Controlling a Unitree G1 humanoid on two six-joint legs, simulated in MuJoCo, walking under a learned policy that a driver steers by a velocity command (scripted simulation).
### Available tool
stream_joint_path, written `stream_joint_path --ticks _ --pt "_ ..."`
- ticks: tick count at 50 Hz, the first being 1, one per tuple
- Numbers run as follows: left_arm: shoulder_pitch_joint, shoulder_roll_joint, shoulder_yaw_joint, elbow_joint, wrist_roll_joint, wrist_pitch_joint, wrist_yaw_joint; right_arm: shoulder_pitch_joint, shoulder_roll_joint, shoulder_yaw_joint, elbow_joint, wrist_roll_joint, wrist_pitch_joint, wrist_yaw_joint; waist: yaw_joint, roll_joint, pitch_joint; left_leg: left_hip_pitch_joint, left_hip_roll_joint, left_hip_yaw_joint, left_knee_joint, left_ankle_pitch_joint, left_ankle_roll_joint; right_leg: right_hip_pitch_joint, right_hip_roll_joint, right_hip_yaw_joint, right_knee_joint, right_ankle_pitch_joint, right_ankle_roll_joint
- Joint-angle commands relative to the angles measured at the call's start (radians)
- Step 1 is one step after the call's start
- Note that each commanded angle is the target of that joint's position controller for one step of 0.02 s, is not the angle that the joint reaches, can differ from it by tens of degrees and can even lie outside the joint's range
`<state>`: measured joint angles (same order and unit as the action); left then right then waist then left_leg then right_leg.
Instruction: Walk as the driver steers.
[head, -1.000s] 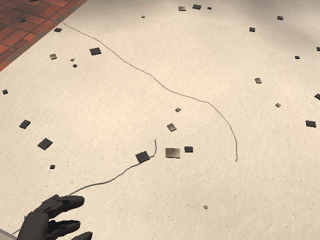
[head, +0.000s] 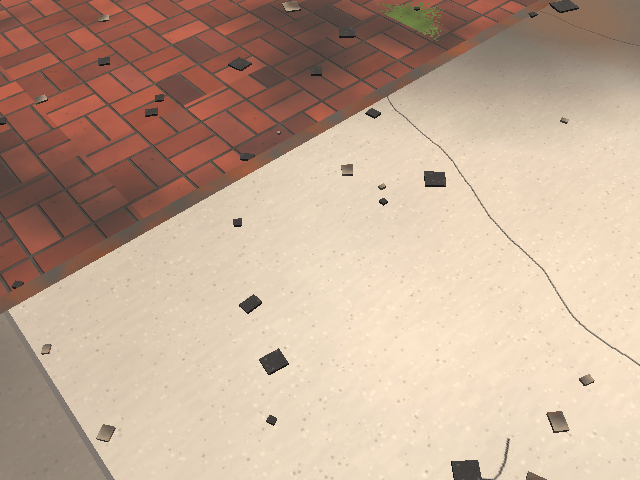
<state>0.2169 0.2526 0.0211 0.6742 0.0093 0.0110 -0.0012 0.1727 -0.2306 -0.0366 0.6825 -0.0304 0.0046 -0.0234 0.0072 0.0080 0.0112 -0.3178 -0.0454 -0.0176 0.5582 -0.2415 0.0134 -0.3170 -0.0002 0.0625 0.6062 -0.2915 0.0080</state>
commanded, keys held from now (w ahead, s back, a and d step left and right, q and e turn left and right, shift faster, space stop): e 1.00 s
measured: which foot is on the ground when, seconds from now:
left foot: down 0.00-0.40, up 0.42-0.84, down 0.86-1.00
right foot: down 0.00-0.12, up 0.14-0.38, down 0.40-0.86, up 0.88-1.00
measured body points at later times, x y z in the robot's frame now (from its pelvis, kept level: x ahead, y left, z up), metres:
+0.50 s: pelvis +0.01 -0.04 +0.00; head +0.04 -0.07 +0.45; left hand +0.24 +0.17 -0.08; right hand +0.07 -0.36 -0.11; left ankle +0.02 +0.11 -0.66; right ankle -0.01 -0.13 -0.73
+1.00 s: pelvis +0.03 -0.02 +0.01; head +0.07 -0.02 +0.46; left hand +0.33 +0.14 -0.09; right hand +0.01 -0.33 -0.07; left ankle +0.10 +0.08 -0.73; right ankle -0.06 -0.11 -0.65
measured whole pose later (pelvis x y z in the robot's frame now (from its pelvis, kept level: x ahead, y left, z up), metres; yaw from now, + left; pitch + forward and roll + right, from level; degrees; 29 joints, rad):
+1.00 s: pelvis +0.03 -0.02 +0.01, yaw -35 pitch +2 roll +0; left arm 0.20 0.36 0.10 0.60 -0.02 0.06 0.02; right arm 0.13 -0.25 -0.07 0.69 -0.01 -0.01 -0.03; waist 0.00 -0.05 0.03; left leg -0.28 0.00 0.00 0.48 -0.25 0.01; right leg -0.54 0.08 0.11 1.13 -0.46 0.07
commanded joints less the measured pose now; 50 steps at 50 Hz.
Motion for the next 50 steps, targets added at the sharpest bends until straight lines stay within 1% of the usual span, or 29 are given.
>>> stream_joint_path --ticks 1,3,5,6,7,8,9,11,14,17,19,20,21,22,23,24,25,28,32,38,41,42,43,44,45,46,47,48,50 --pt "-0.053 0.189 0.063 -0.106 -0.014 -0.01 0.016 -0.016 -0.114 -0.054 -0.079 0.006 -0.021 -0.006 -0.015 -0.16 -0.046 0.063 0.03 -0.011 0.009 0.022 0.009 -0.041 -0.15 0.255 -0.178 0.141 -0.111" --pt "-0.055 0.187 0.069 -0.13 -0.017 0.0 0.02 -0.003 -0.113 -0.064 -0.076 0.009 -0.024 -0.004 -0.013 -0.117 -0.073 0.086 0.047 -0.011 -0.003 0.049 0.019 -0.049 -0.128 0.254 -0.128 0.186 -0.111" --pt "-0.068 0.173 0.071 -0.156 -0.021 0.008 0.018 0.021 -0.134 -0.078 -0.071 0.011 -0.024 -0.003 -0.016 -0.024 -0.09 0.142 0.106 -0.049 -0.053 0.094 0.051 -0.114 -0.074 0.199 -0.036 0.165 -0.075" --pt "-0.069 0.155 0.068 -0.166 -0.022 0.01 0.015 0.042 -0.15 -0.085 -0.065 0.01 -0.02 -0.007 -0.017 0.057 -0.098 0.183 0.173 -0.112 -0.101 0.138 0.091 -0.172 -0.03 0.135 0.052 0.113 -0.041" --pt "-0.053 0.141 0.067 -0.168 -0.022 0.014 0.011 0.057 -0.17 -0.09 -0.061 0.008 -0.017 -0.011 -0.013 0.146 -0.102 0.217 0.288 -0.212 -0.151 0.234 0.161 -0.23 0.015 0.046 0.165 0.026 -0.004" --pt "-0.046 0.145 0.072 -0.166 -0.018 0.018 0.006 0.042 -0.17 -0.088 -0.071 0.008 -0.019 -0.018 -0.017 0.213 -0.113 0.223 0.404 -0.296 -0.17 0.363 0.241 -0.27 0.015 -0.016 0.317 -0.216 0.021" --pt "-0.06 0.168 0.082 -0.165 -0.021 0.024 -0.003 0.051 -0.169 -0.083 -0.082 0.008 -0.024 -0.022 -0.038 0.166 -0.114 0.222 0.467 -0.331 -0.18 0.464 0.293 -0.314 -0.016 -0.014 0.495 -0.332 0.033" --pt "-0.06 0.132 0.079 -0.163 -0.039 0.038 -0.012 0.0 -0.188 -0.084 -0.084 0.019 -0.025 -0.025 -0.01 0.078 -0.084 0.192 0.422 -0.223 -0.178 0.447 0.254 -0.329 -0.066 0.001 0.512 -0.285 0.042" --pt "-0.084 0.09 0.062 -0.164 -0.039 0.042 -0.026 -0.048 -0.217 -0.092 -0.082 0.019 -0.008 -0.027 -0.022 0.124 -0.087 0.117 0.324 -0.027 -0.158 0.447 0.186 -0.176 -0.053 -0.089 0.318 -0.174 0.038" --pt "-0.046 0.114 0.075 -0.159 -0.041 0.046 -0.038 -0.029 -0.226 -0.093 -0.067 0.034 0.005 -0.022 -0.012 0.145 -0.124 0.133 0.333 0.028 -0.098 0.395 0.16 -0.049 -0.01 -0.152 0.096 -0.065 0.015" --pt "0.015 0.135 0.091 -0.141 -0.03 0.049 -0.025 0.026 -0.192 -0.086 -0.036 0.045 0.004 -0.014 0.006 0.083 -0.127 0.052 0.293 0.101 0.03 0.201 0.072 0.118 0.032 -0.141 -0.11 0.096 -0.033" --pt "0.038 0.228 0.116 -0.159 -0.028 0.042 -0.01 0.048 -0.144 -0.074 -0.042 0.015 0.003 -0.009 -0.006 -0.133 -0.111 -0.165 0.203 0.188 0.267 -0.078 -0.023 0.269 -0.13 0.121 -0.18 0.402 -0.103" --pt "0.049 0.331 0.128 -0.189 0.013 0.026 -0.009 -0.052 -0.12 -0.056 -0.116 -0.006 -0.005 -0.015 0.023 -0.354 -0.105 -0.435 0.054 0.104 0.511 -0.46 -0.091 0.288 -0.392 0.545 -0.23 0.608 -0.327" --pt "0.08 0.279 0.114 -0.182 0.027 0.002 -0.014 -0.11 -0.17 -0.071 -0.114 0.014 -0.01 -0.018 0.082 -0.22 -0.171 -0.435 0.056 -0.043 0.675 -0.468 -0.092 0.281 -0.395 0.527 -0.244 0.576 -0.392" --pt "0.039 0.254 0.101 -0.172 0.023 -0.012 -0.012 -0.096 -0.177 -0.074 -0.104 0.031 -0.007 -0.017 0.042 -0.176 -0.133 -0.45 0.07 -0.066 0.713 -0.379 -0.084 0.251 -0.342 0.429 -0.228 0.518 -0.342" --pt "-0.013 0.234 0.099 -0.174 0.002 -0.015 -0.005 -0.074 -0.178 -0.078 -0.081 0.024 -0.003 -0.024 0.012 -0.111 -0.111 -0.454 0.083 -0.069 0.691 -0.286 -0.083 0.226 -0.28 0.358 -0.215 0.46 -0.28" --pt "-0.058 0.216 0.093 -0.18 -0.016 -0.009 0.004 -0.07 -0.188 -0.082 -0.075 0.013 0.001 -0.031 -0.005 -0.102 -0.101 -0.443 0.091 -0.077 0.652 -0.217 -0.088 0.198 -0.249 0.32 -0.21 0.451 -0.245" --pt "-0.069 0.203 0.087 -0.18 -0.009 0.005 0.021 -0.04 -0.151 -0.072 -0.058 0.017 -0.004 -0.023 -0.025 -0.106 -0.137 -0.331 0.057 -0.056 0.605 -0.125 -0.104 0.137 -0.192 0.258 -0.204 0.509 -0.23" --pt "-0.034 0.211 0.097 -0.167 -0.016 0.014 0.035 -0.087 -0.118 -0.053 -0.065 0.023 -0.013 -0.02 0.004 -0.128 -0.14 -0.297 0.039 -0.072 0.385 -0.098 -0.11 0.166 -0.172 0.294 -0.198 0.399 -0.23" --pt "-0.049 0.224 0.107 -0.177 -0.019 0.03 0.025 -0.105 -0.138 -0.058 -0.064 0.037 -0.033 0.007 0.019 -0.184 -0.118 -0.15 0.001 -0.078 0.157 -0.132 -0.083 0.12 -0.152 0.409 -0.189 0.33 -0.231" --pt "-0.087 0.213 0.102 -0.183 -0.035 0.041 0.029 -0.056 -0.133 -0.061 -0.046 0.039 -0.047 0.023 -0.021 -0.176 -0.122 -0.015 -0.008 -0.06 -0.093 -0.016 -0.056 0.116 -0.116 0.436 -0.131 0.382 -0.196" --pt "-0.085 0.197 0.099 -0.185 -0.039 0.041 0.034 -0.023 -0.155 -0.07 -0.035 0.033 -0.05 0.023 -0.031 -0.152 -0.132 0.099 0.035 -0.078 -0.184 0.102 -0.032 0.057 -0.08 0.416 -0.095 0.287 -0.154" --pt "-0.043 0.148 0.084 -0.186 -0.024 0.039 0.033 0.007 -0.225 -0.087 -0.04 0.014 -0.045 0.016 -0.012 0.003 -0.166 0.24 0.23 -0.239 -0.209 0.211 0.044 -0.069 -0.007 0.321 0.067 0.015 -0.092" --pt "-0.02 0.148 0.087 -0.21 -0.034 0.028 0.033 -0.008 -0.297 -0.103 -0.024 -0.008 -0.032 0.013 0.033 0.311 -0.101 0.24 0.411 -0.479 -0.24 0.413 0.215 -0.28 0.154 0.115 0.239 -0.338 -0.022" --pt "-0.004 0.244 0.115 -0.182 -0.015 0.019 0.034 -0.031 -0.227 -0.088 -0.053 -0.009 -0.036 0.01 0.004 0.226 -0.099 0.21 0.467 -0.489 -0.234 0.426 0.289 -0.307 0.079 0.103 0.483 -0.37 0.03" --pt "0.0 0.267 0.129 -0.159 -0.026 0.02 0.03 -0.07 -0.177 -0.072 -0.066 0.0 -0.034 0.001 0.015 0.158 -0.089 0.182 0.409 -0.386 -0.219 0.396 0.255 -0.304 0.059 0.095 0.569 -0.297 0.047" --pt "0.013 0.244 0.128 -0.135 -0.03 0.031 0.032 -0.109 -0.157 -0.066 -0.072 0.011 -0.029 -0.005 0.03 0.12 -0.07 0.169 0.338 -0.292 -0.207 0.349 0.207 -0.301 0.047 0.08 0.605 -0.238 0.066" --pt "0.009 0.221 0.12 -0.133 -0.027 0.04 0.03 -0.118 -0.148 -0.061 -0.071 0.026 -0.025 -0.01 0.021 0.118 -0.055 0.176 0.317 -0.247 -0.208 0.354 0.196 -0.328 0.044 0.073 0.636 -0.181 0.079" --pt "-0.014 0.164 0.1 -0.143 -0.035 0.047 0.022 -0.095 -0.155 -0.059 -0.062 0.022 -0.013 -0.021 0.005 0.128 -0.048 0.182 0.279 -0.153 -0.217 0.4 0.194 -0.322 0.033 0.017 0.596 -0.129 0.095"
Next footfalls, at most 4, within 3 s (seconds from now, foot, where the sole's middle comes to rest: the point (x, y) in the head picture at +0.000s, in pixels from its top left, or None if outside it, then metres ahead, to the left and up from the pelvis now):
0.40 right None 0.03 -0.14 -0.77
0.86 left None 0.14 0.06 -0.77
1.26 right None -0.04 -0.15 -0.77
1.68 left None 0.15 0.00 -0.77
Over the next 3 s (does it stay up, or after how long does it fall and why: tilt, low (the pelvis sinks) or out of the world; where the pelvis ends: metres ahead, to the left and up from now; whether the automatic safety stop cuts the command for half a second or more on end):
stays up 0.48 -0.26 0.01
